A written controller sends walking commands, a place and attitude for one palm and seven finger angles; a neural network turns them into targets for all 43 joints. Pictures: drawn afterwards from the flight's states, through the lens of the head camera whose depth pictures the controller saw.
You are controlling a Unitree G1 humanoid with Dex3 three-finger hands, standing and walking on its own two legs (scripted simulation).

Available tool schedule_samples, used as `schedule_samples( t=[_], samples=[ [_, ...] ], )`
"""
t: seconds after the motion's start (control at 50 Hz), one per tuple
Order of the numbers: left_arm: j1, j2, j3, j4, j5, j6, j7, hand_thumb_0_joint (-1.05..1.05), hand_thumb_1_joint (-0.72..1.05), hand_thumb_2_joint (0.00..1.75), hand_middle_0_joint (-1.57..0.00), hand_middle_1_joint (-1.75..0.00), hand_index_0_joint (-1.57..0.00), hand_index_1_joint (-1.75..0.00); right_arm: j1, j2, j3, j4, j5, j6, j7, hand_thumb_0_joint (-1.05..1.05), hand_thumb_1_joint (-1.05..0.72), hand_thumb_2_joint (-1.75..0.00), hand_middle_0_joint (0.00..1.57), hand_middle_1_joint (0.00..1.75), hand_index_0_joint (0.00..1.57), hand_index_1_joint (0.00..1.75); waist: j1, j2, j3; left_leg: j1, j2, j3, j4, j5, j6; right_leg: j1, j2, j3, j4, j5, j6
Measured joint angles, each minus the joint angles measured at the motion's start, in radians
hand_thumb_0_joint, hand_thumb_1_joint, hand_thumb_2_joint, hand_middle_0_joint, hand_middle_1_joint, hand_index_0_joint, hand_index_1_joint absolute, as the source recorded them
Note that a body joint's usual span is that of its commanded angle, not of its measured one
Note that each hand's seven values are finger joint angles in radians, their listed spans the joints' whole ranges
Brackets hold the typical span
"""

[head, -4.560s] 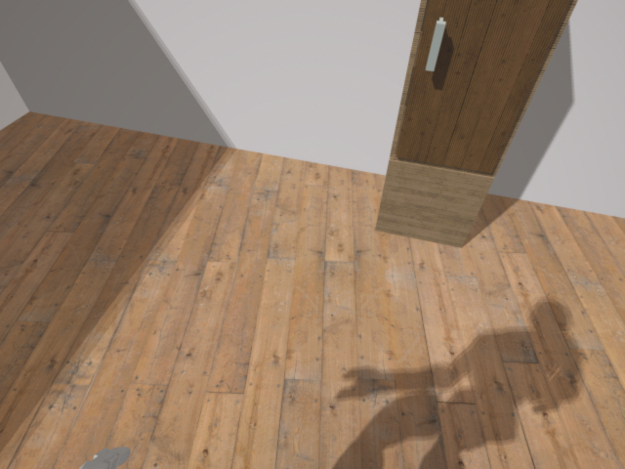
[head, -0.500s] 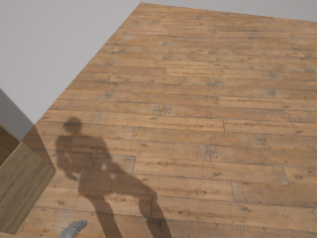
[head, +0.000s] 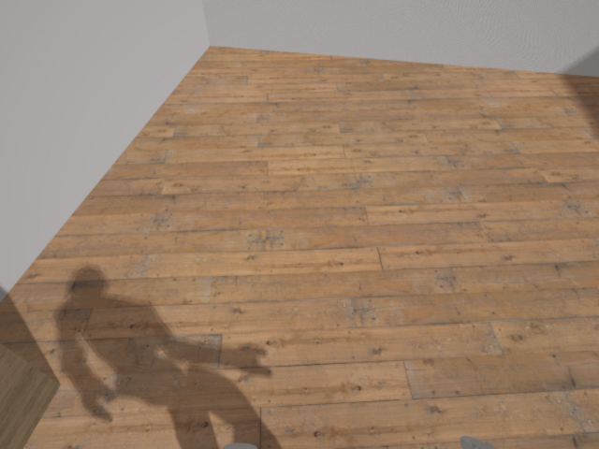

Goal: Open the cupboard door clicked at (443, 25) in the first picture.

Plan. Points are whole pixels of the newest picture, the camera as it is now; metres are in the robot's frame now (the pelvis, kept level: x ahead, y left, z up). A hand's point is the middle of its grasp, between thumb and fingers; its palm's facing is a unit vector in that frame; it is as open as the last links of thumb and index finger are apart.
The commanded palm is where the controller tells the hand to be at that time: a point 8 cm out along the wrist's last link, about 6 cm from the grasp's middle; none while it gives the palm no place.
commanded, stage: walk to a spot facing it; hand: left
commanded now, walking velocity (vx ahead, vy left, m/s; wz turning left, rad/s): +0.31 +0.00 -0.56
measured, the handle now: out of the picture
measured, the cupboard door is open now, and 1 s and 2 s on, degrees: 0 0 0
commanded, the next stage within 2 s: turn to face it in 0.50 s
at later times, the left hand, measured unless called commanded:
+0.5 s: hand (224, 354) +0.29 +0.18 -0.17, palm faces -0.33 -0.92 -0.21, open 7.4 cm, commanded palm none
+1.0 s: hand (281, 326) +0.36 +0.09 -0.18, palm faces -0.28 -0.95 -0.11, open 7.3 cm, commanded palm none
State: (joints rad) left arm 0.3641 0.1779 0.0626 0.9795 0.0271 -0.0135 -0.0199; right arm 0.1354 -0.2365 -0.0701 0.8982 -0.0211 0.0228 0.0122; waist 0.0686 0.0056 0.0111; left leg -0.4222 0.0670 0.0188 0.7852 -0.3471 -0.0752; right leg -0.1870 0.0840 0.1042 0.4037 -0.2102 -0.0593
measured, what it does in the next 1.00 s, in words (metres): walks ahead, turning right: left foot, then right foot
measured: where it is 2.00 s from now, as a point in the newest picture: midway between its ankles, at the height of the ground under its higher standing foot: outside the picture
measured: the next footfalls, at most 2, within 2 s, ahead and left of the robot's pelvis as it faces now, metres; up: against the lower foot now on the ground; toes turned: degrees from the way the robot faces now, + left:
left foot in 0.10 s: +0.09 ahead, +0.14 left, +0.00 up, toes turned -1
right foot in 0.60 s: +0.24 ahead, -0.15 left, +0.00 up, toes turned -31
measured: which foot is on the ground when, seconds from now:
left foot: up 0.00-0.08, down 0.10-0.58, up 0.60-1.00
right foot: down 0.00-0.10, up 0.12-0.58, down 0.60-1.00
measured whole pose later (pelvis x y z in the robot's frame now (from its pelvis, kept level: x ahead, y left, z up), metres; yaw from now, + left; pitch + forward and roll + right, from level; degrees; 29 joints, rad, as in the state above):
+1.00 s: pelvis +0.20 -0.02 -0.02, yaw -16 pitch -1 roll -2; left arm 0.11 0.12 0.03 0.95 0.03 0.00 0.02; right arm 0.28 -0.15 -0.04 1.00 -0.01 0.05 0.00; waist -0.03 0.00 0.03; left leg -0.37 0.10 0.11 0.82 -0.40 -0.05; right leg -0.28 -0.05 -0.26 0.57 -0.26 -0.04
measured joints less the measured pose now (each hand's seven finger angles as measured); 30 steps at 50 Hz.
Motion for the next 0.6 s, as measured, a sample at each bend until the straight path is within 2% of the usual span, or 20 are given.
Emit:
schedule_samples(
  t=[0.08, 0.1, 0.12, 0.16, 0.2, 0.24, 0.32, 0.4, 0.48, 0.56, 0.58, 0.6],
  samples=[
    [0.043, 0.016, 0.01, 0.021, -0.002, 0.013, 0.001, 0.0, 0.91, 0.9, -0.2, -0.3, -0.2, -0.3, -0.013, 0.014, 0.013, -0.021, 0.008, -0.028, -0.008, 0.01, -0.9, -0.9, 0.19, 0.3, 0.2, 0.3, 0.018, -0.027, -0.001, 0.114, -0.036, 0.01, -0.217, 0.025, 0.022, -0.014, 0.009, 0.049, 0.064, -0.049, 0.028],
    [0.053, 0.019, 0.013, 0.023, -0.005, 0.018, 0.0, 0.0, 0.91, 0.9, -0.2, -0.3, -0.2, -0.3, -0.012, 0.016, 0.018, -0.028, 0.008, -0.041, -0.012, 0.01, -0.9, -0.9, 0.19, 0.3, 0.2, 0.3, 0.015, -0.029, -0.003, 0.14, -0.036, 0.016, -0.269, 0.065, 0.042, -0.034, 0.015, 0.054, 0.116, -0.088, 0.03],
    [0.051, 0.025, 0.017, 0.032, -0.008, 0.025, -0.002, 0.01, 0.91, 0.9, -0.2, -0.3, -0.2, -0.3, -0.013, 0.023, 0.022, -0.031, 0.006, -0.051, -0.016, 0.01, -0.9, -0.9, 0.19, 0.3, 0.2, 0.3, 0.011, -0.039, 0.002, 0.142, -0.038, 0.032, -0.258, 0.099, 0.063, -0.067, 0.01, 0.047, 0.209, -0.158, 0.034],
    [0.04, 0.036, 0.027, 0.047, -0.004, 0.04, -0.009, 0.01, 0.91, 0.9, -0.2, -0.3, -0.2, -0.3, 0.003, 0.038, 0.033, -0.033, 0.003, -0.056, -0.017, 0.01, -0.9, -0.9, 0.2, 0.3, 0.2, 0.3, 0.006, -0.048, 0.006, 0.168, -0.028, 0.069, -0.243, 0.079, 0.09, -0.152, -0.012, -0.013, 0.423, -0.221, 0.047],
    [0.024, 0.049, 0.037, 0.049, 0.005, 0.045, -0.021, 0.01, 0.91, 0.9, -0.2, -0.3, -0.2, -0.3, 0.036, 0.052, 0.04, -0.023, 0.001, -0.058, -0.021, 0.01, -0.9, -0.9, 0.2, 0.3, 0.2, 0.3, -0.005, -0.046, 0.002, 0.213, -0.014, 0.096, -0.279, 0.063, 0.096, -0.232, -0.042, -0.07, 0.587, -0.19, 0.061],
    [0.0, 0.064, 0.047, 0.039, 0.011, 0.045, -0.029, 0.01, 0.91, 0.9, -0.2, -0.3, -0.2, -0.3, 0.075, 0.065, 0.045, -0.004, 0.002, -0.062, -0.026, 0.01, -0.9, -0.9, 0.2, 0.3, 0.2, 0.3, -0.016, -0.045, 0.002, 0.26, -0.003, 0.12, -0.332, 0.07, 0.093, -0.299, -0.076, -0.102, 0.69, -0.121, 0.074],
    [-0.056, 0.083, 0.06, 0.01, 0.012, 0.044, -0.028, 0.01, 0.91, 0.9, -0.2, -0.3, -0.2, -0.3, 0.158, 0.08, 0.046, 0.048, 0.007, -0.071, -0.038, 0.01, -0.9, -0.9, 0.2, 0.3, 0.2, 0.3, -0.032, -0.04, 0.01, 0.335, 0.009, 0.173, -0.398, 0.064, 0.088, -0.397, -0.127, -0.111, 0.772, -0.017, 0.097],
    [-0.124, 0.084, 0.059, -0.013, 0.011, 0.054, -0.025, 0.01, 0.92, 0.9, -0.2, -0.3, -0.19, -0.3, 0.229, 0.083, 0.042, 0.099, 0.006, -0.067, -0.043, 0.01, -0.91, -0.9, 0.2, 0.3, 0.2, 0.3, -0.057, -0.029, 0.031, 0.388, 0.024, 0.229, -0.408, 0.026, 0.08, -0.44, -0.159, -0.138, 0.714, 0.006, 0.113],
    [-0.21, 0.073, 0.046, -0.032, 0.007, 0.06, -0.024, 0.0, 0.92, 0.9, -0.19, -0.3, -0.19, -0.3, 0.277, 0.079, 0.035, 0.136, -0.002, -0.057, -0.041, 0.01, -0.91, -0.9, 0.2, 0.3, 0.2, 0.3, -0.094, -0.016, 0.07, 0.422, 0.044, 0.283, -0.381, -0.03, 0.059, -0.412, -0.161, -0.193, 0.519, -0.012, 0.107],
    [-0.286, 0.056, 0.028, -0.063, 0.006, 0.043, -0.024, 0.0, 0.92, 0.9, -0.19, -0.3, -0.19, -0.3, 0.309, 0.066, 0.023, 0.158, 0.001, -0.041, -0.036, 0.01, -0.9, -0.9, 0.2, 0.3, 0.2, 0.3, -0.123, 0.001, 0.105, 0.43, 0.079, 0.337, -0.279, -0.12, 0.025, -0.329, -0.118, -0.245, 0.319, -0.025, 0.072],
    [-0.298, 0.054, 0.022, -0.073, 0.007, 0.031, -0.024, 0.0, 0.92, 0.9, -0.19, -0.3, -0.19, -0.3, 0.32, 0.064, 0.02, 0.162, 0.004, -0.036, -0.033, 0.01, -0.9, -0.9, 0.2, 0.3, 0.2, 0.3, -0.126, 0.002, 0.109, 0.413, 0.095, 0.342, -0.205, -0.147, 0.018, -0.286, -0.106, -0.257, 0.253, 0.007, 0.061],
    [-0.307, 0.057, 0.017, -0.082, 0.008, 0.013, -0.023, 0.0, 0.92, 0.9, -0.2, -0.3, -0.19, -0.3, 0.331, 0.065, 0.02, 0.162, 0.011, -0.029, -0.029, 0.01, -0.9, -0.9, 0.2, 0.3, 0.2, 0.3, -0.127, -0.005, 0.108, 0.367, 0.112, 0.331, -0.08, -0.164, 0.015, -0.257, -0.104, -0.256, 0.217, 0.085, 0.031]
  ],
)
